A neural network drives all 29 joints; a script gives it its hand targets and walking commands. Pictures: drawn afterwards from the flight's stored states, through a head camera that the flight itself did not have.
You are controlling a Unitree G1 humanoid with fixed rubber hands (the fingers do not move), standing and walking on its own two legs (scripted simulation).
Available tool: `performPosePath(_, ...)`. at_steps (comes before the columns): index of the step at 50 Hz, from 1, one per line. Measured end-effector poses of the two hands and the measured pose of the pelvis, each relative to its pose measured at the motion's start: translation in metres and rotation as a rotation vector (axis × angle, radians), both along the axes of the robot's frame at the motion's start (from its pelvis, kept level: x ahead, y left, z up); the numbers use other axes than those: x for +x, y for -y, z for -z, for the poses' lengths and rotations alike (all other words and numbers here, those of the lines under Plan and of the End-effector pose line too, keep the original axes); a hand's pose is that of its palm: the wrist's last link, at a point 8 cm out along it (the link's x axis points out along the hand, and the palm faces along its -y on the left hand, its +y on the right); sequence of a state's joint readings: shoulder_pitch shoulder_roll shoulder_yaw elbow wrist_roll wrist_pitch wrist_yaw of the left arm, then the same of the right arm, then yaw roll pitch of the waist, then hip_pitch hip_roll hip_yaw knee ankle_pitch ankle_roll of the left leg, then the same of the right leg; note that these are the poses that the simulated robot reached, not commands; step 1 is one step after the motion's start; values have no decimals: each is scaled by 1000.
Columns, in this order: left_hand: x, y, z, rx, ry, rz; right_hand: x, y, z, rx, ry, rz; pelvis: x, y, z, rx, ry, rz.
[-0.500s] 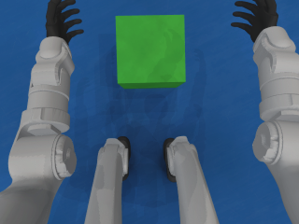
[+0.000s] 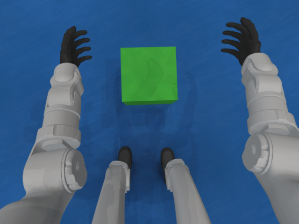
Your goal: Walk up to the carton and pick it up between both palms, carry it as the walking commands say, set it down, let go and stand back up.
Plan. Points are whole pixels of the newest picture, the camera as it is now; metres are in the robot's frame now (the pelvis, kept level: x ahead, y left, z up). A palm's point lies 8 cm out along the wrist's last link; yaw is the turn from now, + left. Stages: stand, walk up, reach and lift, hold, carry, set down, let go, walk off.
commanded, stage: let go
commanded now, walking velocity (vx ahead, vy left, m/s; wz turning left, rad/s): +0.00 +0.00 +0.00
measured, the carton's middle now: (148, 78) +0.55 -0.02 -0.57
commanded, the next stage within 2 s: stand in 1.22 s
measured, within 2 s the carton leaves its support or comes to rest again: neither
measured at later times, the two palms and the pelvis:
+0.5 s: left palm (28, 135) +0.33 +0.22 -0.02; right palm (282, 120) +0.34 -0.25 -0.01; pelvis +0.05 +0.00 +0.07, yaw +0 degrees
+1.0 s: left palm out of the picture +0.23 +0.25 +0.04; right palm (291, 188) +0.23 -0.22 +0.04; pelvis +0.07 +0.01 +0.10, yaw +0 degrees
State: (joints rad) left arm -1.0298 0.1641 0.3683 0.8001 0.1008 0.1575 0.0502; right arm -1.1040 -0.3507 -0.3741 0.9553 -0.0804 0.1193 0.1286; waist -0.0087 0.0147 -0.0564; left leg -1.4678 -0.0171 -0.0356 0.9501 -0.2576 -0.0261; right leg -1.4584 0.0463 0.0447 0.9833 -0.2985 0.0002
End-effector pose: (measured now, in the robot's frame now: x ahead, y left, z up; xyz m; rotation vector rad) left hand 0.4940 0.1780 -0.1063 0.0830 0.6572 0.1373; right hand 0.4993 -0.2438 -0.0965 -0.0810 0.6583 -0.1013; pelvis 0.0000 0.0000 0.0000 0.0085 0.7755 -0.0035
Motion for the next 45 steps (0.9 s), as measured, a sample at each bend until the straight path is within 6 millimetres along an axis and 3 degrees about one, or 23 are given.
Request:
performPosePath(5,-18,-4,4,45,-30,26,-19,1,5,-52,-27,-10,7,1,-9,0,12,-4)
performPosePath(10,-53,-15,-5,77,-66,56,-55,5,-3,-90,-65,-34,18,3,-23,1,54,-8)
performPosePath(24,-155,-43,-85,60,-113,60,-151,3,-84,-83,-98,-57,52,3,-71,-3,343,-10)
performPosePath(35,-230,-56,-124,51,-129,75,-234,-15,-118,-73,-128,-58,72,-4,-97,-7,613,-2)
performPosePath(40,-255,-63,-136,49,-138,78,-255,-22,-127,-72,-133,-66,77,-8,-102,-9,721,-4)
performPosePath(45,-262,-67,-141,50,-142,88,-263,-24,-131,-70,-135,-64,76,-12,-103,-8,804,-6)
